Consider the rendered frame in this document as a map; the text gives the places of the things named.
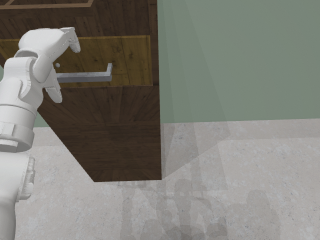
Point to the robot left hand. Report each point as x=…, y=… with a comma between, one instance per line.
x=53, y=42

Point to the left robot forearm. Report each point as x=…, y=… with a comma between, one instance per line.
x=24, y=77

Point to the left robot upper arm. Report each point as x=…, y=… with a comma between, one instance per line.
x=16, y=183

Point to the cabinet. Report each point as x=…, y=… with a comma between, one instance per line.
x=114, y=131

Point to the drawer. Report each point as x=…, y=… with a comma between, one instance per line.
x=130, y=57

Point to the handle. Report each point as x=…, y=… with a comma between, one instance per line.
x=46, y=11
x=76, y=77

